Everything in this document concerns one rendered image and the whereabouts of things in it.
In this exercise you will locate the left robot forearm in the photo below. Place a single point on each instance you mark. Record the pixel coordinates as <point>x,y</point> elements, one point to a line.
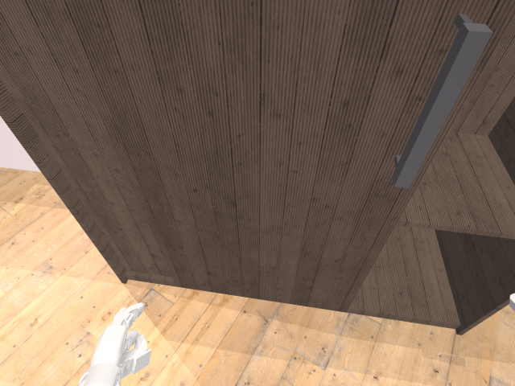
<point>102,374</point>

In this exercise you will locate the handle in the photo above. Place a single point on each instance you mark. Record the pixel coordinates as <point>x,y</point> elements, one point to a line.
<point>465,52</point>

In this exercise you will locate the wardrobe door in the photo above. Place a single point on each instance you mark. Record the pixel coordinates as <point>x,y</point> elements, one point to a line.
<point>259,136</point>
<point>38,68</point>

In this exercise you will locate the left robot hand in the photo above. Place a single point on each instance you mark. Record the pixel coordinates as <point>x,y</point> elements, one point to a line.
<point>114,343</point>

